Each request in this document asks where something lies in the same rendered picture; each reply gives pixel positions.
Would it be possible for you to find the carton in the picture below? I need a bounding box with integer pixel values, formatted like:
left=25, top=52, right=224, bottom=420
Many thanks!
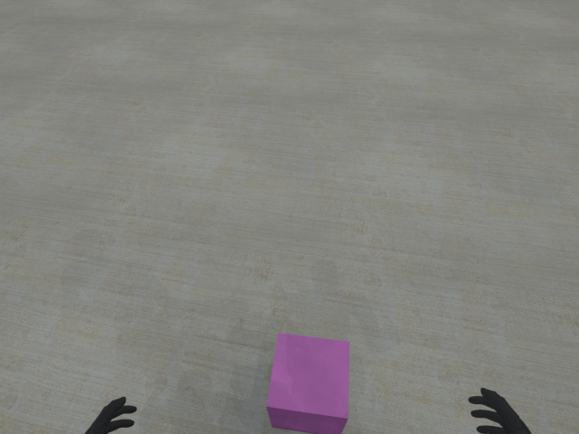
left=267, top=333, right=350, bottom=434

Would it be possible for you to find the robot left hand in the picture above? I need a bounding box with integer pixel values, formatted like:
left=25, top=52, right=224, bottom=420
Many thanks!
left=85, top=397, right=137, bottom=434

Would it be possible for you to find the robot right hand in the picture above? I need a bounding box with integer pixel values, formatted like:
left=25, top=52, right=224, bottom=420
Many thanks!
left=469, top=388, right=532, bottom=434

